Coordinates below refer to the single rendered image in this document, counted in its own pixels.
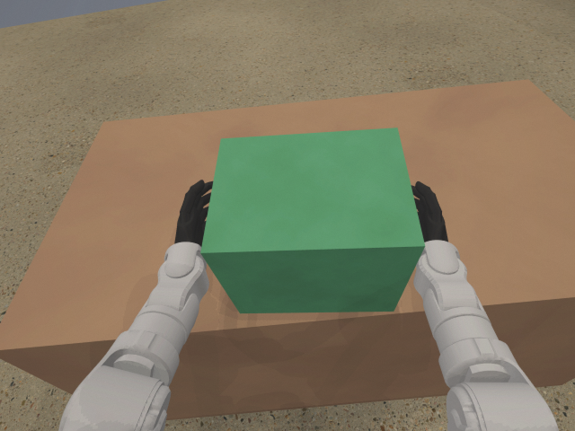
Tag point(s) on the left robot hand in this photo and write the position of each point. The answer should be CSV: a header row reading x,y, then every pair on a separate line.
x,y
191,223

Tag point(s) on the robot right forearm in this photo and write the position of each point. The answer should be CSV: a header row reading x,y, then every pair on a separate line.
x,y
470,351

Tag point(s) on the carton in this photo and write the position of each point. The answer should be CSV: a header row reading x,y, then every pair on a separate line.
x,y
315,222

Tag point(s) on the robot left upper arm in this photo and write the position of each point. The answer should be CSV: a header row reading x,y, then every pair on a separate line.
x,y
118,400

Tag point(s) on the right robot hand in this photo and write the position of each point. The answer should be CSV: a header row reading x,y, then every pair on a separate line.
x,y
432,222

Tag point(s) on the robot right upper arm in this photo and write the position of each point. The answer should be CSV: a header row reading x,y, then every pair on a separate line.
x,y
496,407

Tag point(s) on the pedestal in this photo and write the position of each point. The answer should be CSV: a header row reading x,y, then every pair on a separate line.
x,y
500,158

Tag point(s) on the robot left forearm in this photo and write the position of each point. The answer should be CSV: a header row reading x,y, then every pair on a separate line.
x,y
152,344

